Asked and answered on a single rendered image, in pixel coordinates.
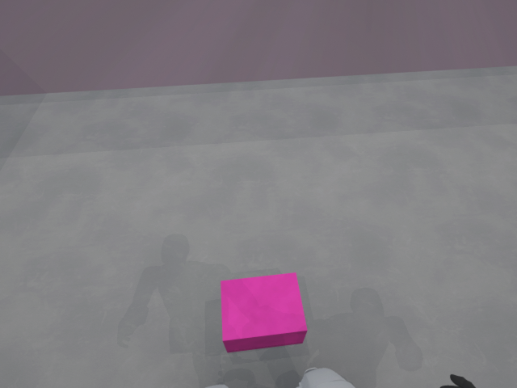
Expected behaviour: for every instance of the robot right thigh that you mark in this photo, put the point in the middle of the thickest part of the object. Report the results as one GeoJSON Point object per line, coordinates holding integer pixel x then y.
{"type": "Point", "coordinates": [323, 378]}

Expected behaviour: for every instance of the carton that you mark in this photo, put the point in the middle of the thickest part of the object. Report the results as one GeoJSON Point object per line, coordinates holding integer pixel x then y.
{"type": "Point", "coordinates": [262, 312]}

